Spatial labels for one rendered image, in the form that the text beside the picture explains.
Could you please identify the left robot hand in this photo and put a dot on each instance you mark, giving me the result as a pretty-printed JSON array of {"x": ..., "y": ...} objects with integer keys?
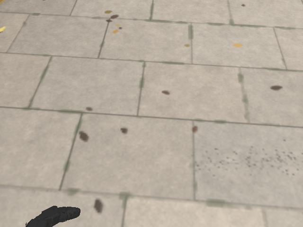
[{"x": 53, "y": 215}]

